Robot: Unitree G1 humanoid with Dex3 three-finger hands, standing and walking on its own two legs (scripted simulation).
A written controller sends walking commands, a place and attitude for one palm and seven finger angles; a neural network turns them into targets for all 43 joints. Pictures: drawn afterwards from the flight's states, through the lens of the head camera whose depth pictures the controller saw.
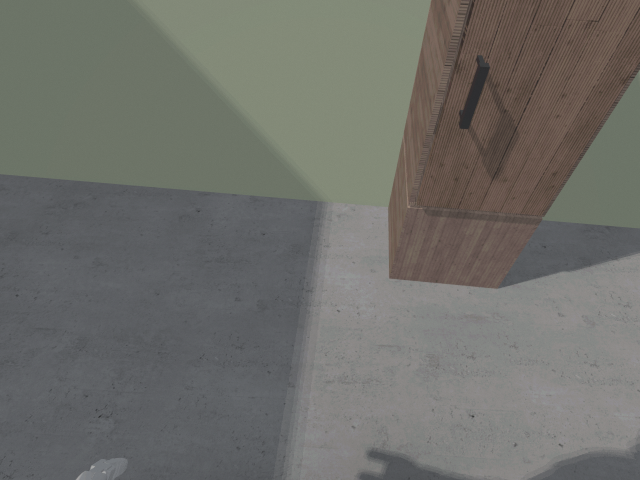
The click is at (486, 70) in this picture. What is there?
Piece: cupboard door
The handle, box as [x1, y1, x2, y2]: [459, 55, 489, 128]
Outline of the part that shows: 481,55 477,55 476,60 478,66 464,109 460,110 459,112 460,128 468,128 489,68 488,63 484,62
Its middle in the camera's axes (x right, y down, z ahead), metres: +0.34 -0.33 +0.87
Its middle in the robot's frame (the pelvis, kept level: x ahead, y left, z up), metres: +0.89 -0.29 +0.04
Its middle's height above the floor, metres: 0.81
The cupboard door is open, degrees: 0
